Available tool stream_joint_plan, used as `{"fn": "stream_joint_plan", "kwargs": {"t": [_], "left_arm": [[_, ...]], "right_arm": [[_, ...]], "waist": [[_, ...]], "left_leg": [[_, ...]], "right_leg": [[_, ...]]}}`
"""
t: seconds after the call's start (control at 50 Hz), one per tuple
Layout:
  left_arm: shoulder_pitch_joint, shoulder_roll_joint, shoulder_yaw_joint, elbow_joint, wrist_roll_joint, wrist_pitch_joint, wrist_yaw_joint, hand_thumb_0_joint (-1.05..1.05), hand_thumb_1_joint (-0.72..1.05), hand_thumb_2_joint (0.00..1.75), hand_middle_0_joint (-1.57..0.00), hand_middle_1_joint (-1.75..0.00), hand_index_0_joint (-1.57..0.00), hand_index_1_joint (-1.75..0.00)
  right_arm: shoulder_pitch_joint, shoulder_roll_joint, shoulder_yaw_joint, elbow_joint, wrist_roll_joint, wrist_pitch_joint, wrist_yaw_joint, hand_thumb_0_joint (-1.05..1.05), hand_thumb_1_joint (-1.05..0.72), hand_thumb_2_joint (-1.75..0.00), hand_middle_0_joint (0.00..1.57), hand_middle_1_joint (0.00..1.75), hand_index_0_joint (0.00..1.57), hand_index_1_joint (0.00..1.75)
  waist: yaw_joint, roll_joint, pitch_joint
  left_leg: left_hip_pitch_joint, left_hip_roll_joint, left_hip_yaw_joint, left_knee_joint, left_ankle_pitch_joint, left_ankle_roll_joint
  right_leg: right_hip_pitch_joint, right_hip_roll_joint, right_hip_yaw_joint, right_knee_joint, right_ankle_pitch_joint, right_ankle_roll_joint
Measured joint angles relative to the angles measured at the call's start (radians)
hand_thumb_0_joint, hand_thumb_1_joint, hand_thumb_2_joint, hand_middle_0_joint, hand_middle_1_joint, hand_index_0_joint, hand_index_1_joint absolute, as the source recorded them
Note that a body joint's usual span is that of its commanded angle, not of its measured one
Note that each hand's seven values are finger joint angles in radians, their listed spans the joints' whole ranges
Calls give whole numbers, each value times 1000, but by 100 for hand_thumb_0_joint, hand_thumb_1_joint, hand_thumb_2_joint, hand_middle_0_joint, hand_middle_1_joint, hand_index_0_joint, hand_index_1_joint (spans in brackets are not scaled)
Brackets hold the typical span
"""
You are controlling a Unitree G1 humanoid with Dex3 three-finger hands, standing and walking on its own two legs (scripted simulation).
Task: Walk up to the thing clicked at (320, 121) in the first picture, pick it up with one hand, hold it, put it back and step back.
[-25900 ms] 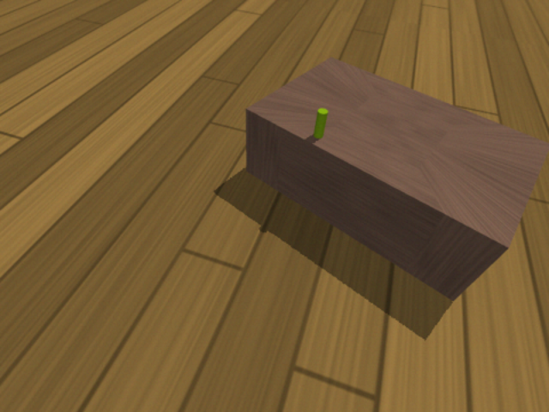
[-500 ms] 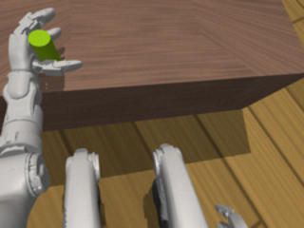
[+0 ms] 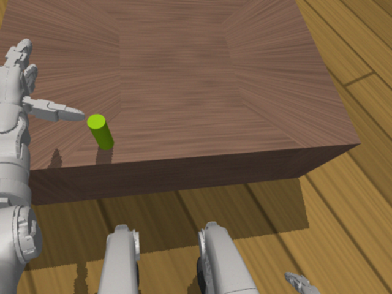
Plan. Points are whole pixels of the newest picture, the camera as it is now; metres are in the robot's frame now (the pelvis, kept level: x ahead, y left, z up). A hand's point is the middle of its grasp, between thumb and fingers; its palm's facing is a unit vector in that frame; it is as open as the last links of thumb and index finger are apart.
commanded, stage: home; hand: left
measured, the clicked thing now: (101, 133) +0.50 +0.18 -0.14
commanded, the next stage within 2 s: none
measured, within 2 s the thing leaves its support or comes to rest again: neither
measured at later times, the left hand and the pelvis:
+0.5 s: hand (19, 158) +0.36 +0.25 +0.06, palm faces +0.17 -0.93 -0.31, open 17.5 cm; pelvis +0.04 +0.01 +0.13, yaw +2 degrees
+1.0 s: hand (41, 277) +0.19 +0.18 +0.07, palm faces +0.20 -0.95 -0.25, open 17.3 cm; pelvis +0.04 -0.01 +0.14, yaw +4 degrees
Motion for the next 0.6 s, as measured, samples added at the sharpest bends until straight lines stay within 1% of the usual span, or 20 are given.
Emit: {"fn": "stream_joint_plan", "kwargs": {"t": [0.06, 0.12, 0.16, 0.2, 0.26, 0.32, 0.38, 0.44, 0.5, 0.56, 0.6], "left_arm": [[43, 15, 25, -1, 28, 42, 45, -1, -35, 8, -11, -6, -11, -6], [72, 39, 42, 34, 37, 60, 94, -1, -42, 7, -9, -5, -9, -5], [86, 51, 36, 62, 38, 74, 123, -1, -46, 7, -8, -5, -8, -5], [106, 54, 22, 81, 39, 84, 144, -1, -49, 6, -7, -5, -7, -5], [160, 40, -11, 88, 35, 104, 163, -1, -52, 5, -6, -5, -6, -5], [238, -7, -54, 45, 24, 119, 174, -1, -54, 5, -6, -5, -5, -5], [341, -60, -94, 5, 10, 131, 185, -1, -55, 5, -6, -5, -5, -5], [468, -133, -127, -89, -7, 153, 192, -1, -55, 5, -6, -5, -5, -5], [605, -200, -154, -214, -23, 168, 206, -1, -54, 6, -6, -5, -5, -6], [724, -244, -187, -325, -37, 178, 224, -1, -54, 6, -6, -5, -6, -6], [793, -262, -208, -387, -45, 183, 234, -1, -53, 6, -6, -5, -6, -6]], "right_arm": [[17, -2, -1, -16, 3, 15, -1, 1, -87, -90, 21, 30, 20, 30], [41, -2, 3, -20, 6, 23, -6, 1, -88, -90, 21, 30, 20, 30], [58, -1, 1, -11, 5, 22, -9, 1, -88, -90, 21, 30, 20, 30], [77, -1, -4, 1, 5, 20, -11, 1, -89, -90, 21, 30, 20, 30], [103, -4, -12, 15, 8, 19, -13, 1, -89, -90, 21, 30, 20, 30], [127, -8, -21, 14, 15, 14, -18, 1, -89, -90, 21, 30, 20, 30], [128, -7, -27, 8, 25, 9, -25, 1, -89, -90, 21, 30, 20, 30], [122, 0, -31, -13, 33, 5, -38, 1, -90, -90, 21, 30, 20, 30], [105, 13, -26, -38, 40, -1, -54, 1, -90, -90, 21, 30, 20, 30], [78, 27, -15, -60, 41, -14, -72, 1, -90, -90, 21, 30, 20, 30], [57, 36, -9, -72, 38, -22, -84, 1, -90, -90, 21, 30, 20, 30]], "waist": [[-6, -3, 12], [-7, -9, 23], [-3, -12, 28], [5, -13, 31], [19, -11, 35], [37, -9, 37], [42, -8, 38], [48, -11, 42], [56, -19, 49], [66, -26, 59], [76, -28, 65]], "left_leg": [[100, 7, 9, -98, 26, 2], [201, 10, 15, -190, 50, 4], [261, 10, 17, -246, 65, 4], [316, 9, 18, -297, 79, 4], [396, 9, 23, -367, 96, 7], [475, 7, 32, -430, 110, 11], [553, 6, 46, -490, 123, 15], [627, 3, 58, -546, 137, 18], [698, 0, 69, -596, 149, 20], [756, -4, 74, -634, 160, 20], [787, -6, 75, -652, 165, 20]], "right_leg": [[98, 2, 1, -102, 32, -2], [198, 1, 0, -197, 59, -4], [260, -1, -4, -257, 76, -6], [318, -3, -6, -312, 92, -7], [401, -5, -7, -390, 114, -6], [481, -9, -3, -459, 133, -4], [556, -14, 6, -521, 150, -1], [627, -18, 14, -577, 166, 1], [692, -24, 21, -622, 178, 3], [747, -29, 23, -653, 185, 3], [777, -31, 23, -667, 188, 2]]}}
